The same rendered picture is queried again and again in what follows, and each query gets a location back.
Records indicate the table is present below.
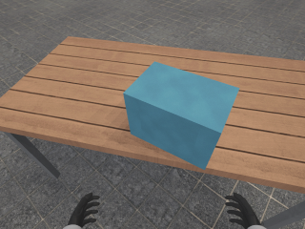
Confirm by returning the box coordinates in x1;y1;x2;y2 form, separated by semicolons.
0;36;305;229

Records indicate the carton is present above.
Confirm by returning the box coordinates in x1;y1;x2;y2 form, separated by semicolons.
123;61;240;170

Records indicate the robot right hand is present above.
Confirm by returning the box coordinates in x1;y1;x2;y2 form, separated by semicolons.
225;192;261;229

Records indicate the robot left hand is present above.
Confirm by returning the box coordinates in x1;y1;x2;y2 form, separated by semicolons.
68;192;100;228

